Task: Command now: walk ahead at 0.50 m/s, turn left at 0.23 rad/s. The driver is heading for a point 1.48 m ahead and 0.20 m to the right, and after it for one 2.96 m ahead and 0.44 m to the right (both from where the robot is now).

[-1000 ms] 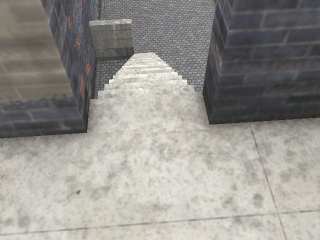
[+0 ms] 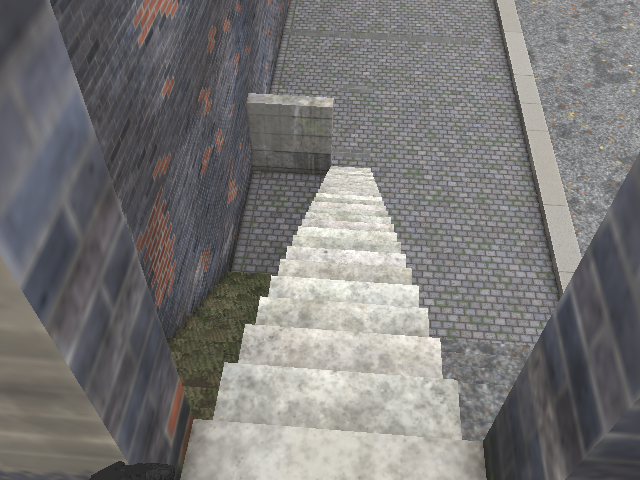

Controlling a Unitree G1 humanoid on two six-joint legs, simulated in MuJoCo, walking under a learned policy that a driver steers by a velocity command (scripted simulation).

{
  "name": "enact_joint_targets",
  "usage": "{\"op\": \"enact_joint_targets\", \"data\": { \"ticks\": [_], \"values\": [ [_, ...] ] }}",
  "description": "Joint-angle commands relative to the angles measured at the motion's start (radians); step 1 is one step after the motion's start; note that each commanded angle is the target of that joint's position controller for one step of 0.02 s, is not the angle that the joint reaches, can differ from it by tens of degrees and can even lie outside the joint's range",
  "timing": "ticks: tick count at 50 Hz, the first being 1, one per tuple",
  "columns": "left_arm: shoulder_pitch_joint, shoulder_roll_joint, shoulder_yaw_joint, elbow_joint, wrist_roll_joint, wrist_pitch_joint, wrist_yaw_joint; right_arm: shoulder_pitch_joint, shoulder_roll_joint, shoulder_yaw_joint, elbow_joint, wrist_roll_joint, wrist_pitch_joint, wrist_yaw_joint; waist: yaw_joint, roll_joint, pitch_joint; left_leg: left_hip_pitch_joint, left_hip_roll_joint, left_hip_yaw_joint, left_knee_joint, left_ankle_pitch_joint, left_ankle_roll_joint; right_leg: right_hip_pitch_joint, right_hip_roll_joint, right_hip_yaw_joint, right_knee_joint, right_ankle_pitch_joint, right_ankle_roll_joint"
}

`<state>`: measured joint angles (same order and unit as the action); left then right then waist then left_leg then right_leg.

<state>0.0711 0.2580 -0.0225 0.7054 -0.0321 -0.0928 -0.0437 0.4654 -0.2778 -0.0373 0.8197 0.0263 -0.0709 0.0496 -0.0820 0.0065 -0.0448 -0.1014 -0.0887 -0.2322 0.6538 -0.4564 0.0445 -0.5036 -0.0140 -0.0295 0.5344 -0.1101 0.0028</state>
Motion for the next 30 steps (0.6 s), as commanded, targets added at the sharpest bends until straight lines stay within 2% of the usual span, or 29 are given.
{"op": "enact_joint_targets", "data": {
  "ticks": [1, 2, 3, 4, 5, 6, 7, 8, 9, 10, 12, 13, 14, 15, 16, 17, 18, 19, 20, 21, 22, 23, 24, 25, 26, 27, 28, 29, 30],
  "values": [
    [0.404, 0.264, 0.113, 0.031, -0.072, 0.022, -0.027, 0.131, -0.189, -0.050, -0.051, 0.027, -0.006, -0.045, 0.191, -0.275, -0.464, -0.591, -0.034, 0.078, 0.639, -0.102, -0.060, 0.950, -0.440, 0.651, -0.051, 0.364, -0.257],
    [0.393, 0.165, 0.093, 0.039, -0.044, 0.043, -0.027, -0.028, -0.181, -0.055, -0.082, 0.019, 0.004, -0.039, 0.221, -0.169, -0.275, -0.721, 0.026, 0.089, 0.653, -0.077, -0.039, 0.838, -0.366, 0.503, -0.038, 0.218, -0.223],
    [0.355, 0.112, 0.081, 0.049, -0.023, 0.054, -0.024, -0.134, -0.113, -0.040, -0.116, 0.000, 0.008, -0.030, 0.214, -0.124, -0.176, -0.737, 0.064, 0.130, 0.611, -0.023, -0.024, 0.704, -0.313, 0.424, -0.089, 0.132, -0.210],
    [0.314, 0.088, 0.074, 0.058, -0.005, 0.065, -0.016, -0.177, -0.057, -0.030, -0.124, -0.006, 0.012, -0.024, 0.185, -0.107, -0.064, -0.712, 0.091, 0.147, 0.559, 0.021, -0.023, 0.559, -0.288, 0.365, -0.145, 0.148, -0.206],
    [0.289, 0.108, 0.075, 0.069, 0.012, 0.069, -0.002, -0.161, -0.017, -0.022, -0.126, -0.005, 0.019, -0.020, 0.134, -0.146, -0.026, -0.645, 0.124, 0.177, 0.533, 0.055, -0.024, 0.436, -0.268, 0.327, -0.206, 0.136, -0.216],
    [0.241, 0.102, 0.081, 0.068, 0.014, 0.076, 0.000, -0.125, 0.008, -0.008, -0.111, 0.005, 0.040, -0.029, 0.102, -0.156, 0.008, -0.567, 0.144, 0.189, 0.475, 0.064, -0.031, 0.318, -0.236, 0.247, -0.250, 0.130, -0.210],
    [0.161, 0.044, 0.070, 0.017, 0.097, -0.013, 0.028, -0.114, 0.009, 0.016, -0.101, -0.143, 0.001, 0.008, 0.087, -0.197, 0.113, -0.527, 0.143, 0.191, 0.448, 0.053, -0.033, 0.122, -0.240, 0.254, -0.362, -0.068, -0.257],
    [0.140, 0.051, 0.076, 0.025, 0.090, -0.040, 0.041, -0.063, -0.007, 0.006, -0.077, -0.154, -0.002, 0.019, 0.058, -0.175, 0.077, -0.465, 0.137, 0.213, 0.402, 0.111, -0.028, 0.094, -0.230, 0.230, -0.392, -0.122, -0.258],
    [0.272, 0.117, 0.094, 0.107, -0.035, 0.005, 0.014, -0.094, -0.003, -0.008, -0.080, 0.059, 0.032, -0.008, 0.058, -0.108, 0.056, -0.417, 0.151, 0.235, 0.274, 0.149, -0.049, 0.169, -0.167, 0.131, -0.319, 0.058, -0.202],
    [0.287, 0.130, 0.107, 0.104, -0.059, 0.029, 0.000, -0.101, -0.007, 0.003, -0.079, 0.085, 0.042, -0.014, 0.070, -0.096, 0.055, -0.343, 0.135, 0.267, 0.184, 0.240, -0.072, 0.122, -0.137, 0.067, -0.334, 0.079, -0.181],
    [0.258, 0.161, 0.120, 0.066, -0.046, 0.056, 0.006, -0.179, -0.036, -0.006, -0.098, 0.053, 0.052, -0.024, 0.083, -0.150, 0.065, -0.308, 0.130, 0.252, 0.105, 0.319, -0.097, 0.154, -0.150, 0.075, -0.328, 0.188, -0.172],
    [0.231, 0.152, 0.122, 0.053, -0.032, 0.066, 0.003, -0.229, -0.047, -0.009, -0.123, 0.040, 0.061, -0.022, 0.086, -0.149, 0.056, -0.317, 0.132, 0.237, 0.074, 0.345, -0.085, 0.182, -0.164, 0.085, -0.309, 0.218, -0.171],
    [0.244, 0.142, 0.122, 0.051, -0.032, 0.073, 0.004, -0.250, -0.048, -0.013, -0.134, 0.033, 0.066, -0.025, 0.091, -0.132, 0.059, -0.313, 0.130, 0.232, 0.037, 0.351, -0.074, 0.199, -0.178, 0.099, -0.299, 0.170, -0.174],
    [0.253, 0.166, 0.134, 0.058, -0.023, 0.071, -0.010, -0.244, -0.043, -0.010, -0.133, 0.029, 0.058, -0.034, 0.086, -0.113, 0.073, -0.292, 0.136, 0.231, 0.018, 0.360, -0.053, 0.205, -0.195, 0.114, -0.292, 0.147, -0.176],
    [0.241, 0.156, 0.131, 0.053, -0.010, 0.087, -0.009, -0.228, -0.020, -0.001, -0.132, 0.026, 0.046, -0.046, 0.074, -0.102, 0.060, -0.255, 0.127, 0.241, -0.017, 0.347, -0.048, 0.231, -0.204, 0.118, -0.242, 0.214, -0.183],
    [0.098, 0.107, 0.107, 0.016, 0.154, 0.008, -0.011, -0.234, -0.015, 0.041, -0.109, -0.126, -0.011, -0.018, 0.025, 0.084, 0.094, -0.293, 0.146, 0.179, -0.041, 0.399, -0.006, 0.155, -0.264, 0.195, -0.221, 0.074, -0.225],
    [0.094, 0.095, 0.099, 0.032, 0.124, -0.013, 0.005, -0.229, -0.041, 0.016, -0.110, -0.121, -0.038, -0.022, 0.015, 0.018, 0.038, -0.233, 0.139, 0.190, -0.062, 0.338, 0.010, 0.205, -0.254, 0.204, -0.192, 0.018, -0.230],
    [0.143, 0.066, 0.085, 0.051, 0.098, -0.024, 0.018, -0.177, -0.107, -0.009, -0.091, -0.099, -0.062, -0.029, 0.010, 0.041, -0.021, -0.109, 0.128, 0.199, -0.125, 0.367, 0.038, 0.202, -0.170, 0.137, -0.054, -0.017, -0.188],
    [0.316, 0.106, 0.102, 0.082, -0.050, 0.029, 0.024, 0.038, -0.114, -0.033, -0.086, 0.050, -0.023, -0.077, 0.005, 0.051, -0.130, 0.021, 0.295, 0.018, -0.225, 0.336, 0.020, 0.238, -0.022, -0.048, 0.235, 0.032, -0.106],
    [0.426, 0.081, 0.091, 0.069, 0.011, 0.024, 0.037, 0.122, -0.226, -0.056, -0.040, -0.086, 0.010, -0.083, 0.021, 0.441, -0.114, 0.254, 0.375, -0.333, -0.314, 0.197, 0.171, -0.121, 0.103, -0.035, 0.583, -0.398, -0.081],
    [0.376, 0.128, 0.098, 0.076, 0.044, 0.032, 0.043, 0.107, -0.149, -0.049, -0.065, -0.086, 0.026, -0.070, -0.009, 0.286, -0.064, 0.240, 0.406, -0.412, -0.358, 0.026, 0.199, -0.276, 0.064, 0.080, 0.736, -0.463, -0.108],
    [0.285, 0.103, 0.092, 0.054, 0.052, 0.046, 0.037, 0.046, -0.103, -0.036, -0.074, -0.084, 0.029, -0.061, 0.010, 0.174, 0.007, 0.181, 0.382, -0.324, -0.360, 0.003, 0.201, -0.331, 0.016, 0.079, 0.798, -0.402, -0.119],
    [0.258, 0.093, 0.092, 0.046, 0.053, 0.049, 0.038, 0.018, -0.089, -0.036, -0.073, -0.080, 0.027, -0.065, 0.029, 0.090, 0.022, 0.095, 0.370, -0.264, -0.373, 0.071, 0.188, -0.294, -0.002, 0.072, 0.798, -0.340, -0.121],
    [0.231, 0.060, 0.082, 0.033, 0.061, 0.056, 0.042, 0.000, -0.071, -0.031, -0.068, -0.073, 0.023, -0.071, 0.058, 0.044, 0.045, 0.019, 0.350, -0.204, -0.380, 0.153, 0.171, -0.262, -0.035, 0.077, 0.746, -0.300, -0.113],
    [0.235, 0.042, 0.078, 0.030, 0.065, 0.069, 0.041, -0.020, -0.044, -0.028, -0.064, -0.062, 0.014, -0.078, 0.078, 0.042, 0.046, -0.018, 0.326, -0.162, -0.390, 0.221, 0.158, -0.229, -0.047, 0.078, 0.711, -0.271, -0.098],
    [0.259, 0.004, 0.064, 0.038, 0.079, 0.084, 0.042, -0.011, -0.047, -0.027, -0.063, -0.057, 0.011, -0.080, 0.093, 0.012, 0.000, -0.048, 0.319, -0.113, -0.396, 0.329, 0.153, -0.164, -0.047, 0.085, 0.685, -0.247, -0.073],
    [0.274, 0.002, 0.064, 0.044, 0.072, 0.103, 0.055, 0.000, -0.042, -0.029, -0.055, -0.048, 0.018, -0.097, 0.104, 0.009, 0.009, -0.040, 0.333, -0.090, -0.399, 0.464, 0.151, -0.159, -0.036, 0.084, 0.649, -0.258, -0.046],
    [0.290, -0.025, 0.024, 0.048, 0.106, 0.035, 0.021, -0.137, 0.038, 0.006, -0.101, -0.083, -0.036, -0.049, 0.075, 0.117, 0.005, -0.109, 0.336, -0.096, -0.450, 0.406, 0.228, -0.191, -0.066, 0.126, 0.624, -0.158, 0.016],
    [0.267, 0.005, 0.035, 0.051, 0.096, 0.014, 0.013, -0.158, 0.020, -0.001, -0.095, -0.082, -0.048, -0.031, 0.075, 0.060, 0.020, -0.108, 0.332, -0.066, -0.450, 0.416, 0.235, -0.204, -0.069, 0.107, 0.528, -0.119, 0.039]
  ]
}}
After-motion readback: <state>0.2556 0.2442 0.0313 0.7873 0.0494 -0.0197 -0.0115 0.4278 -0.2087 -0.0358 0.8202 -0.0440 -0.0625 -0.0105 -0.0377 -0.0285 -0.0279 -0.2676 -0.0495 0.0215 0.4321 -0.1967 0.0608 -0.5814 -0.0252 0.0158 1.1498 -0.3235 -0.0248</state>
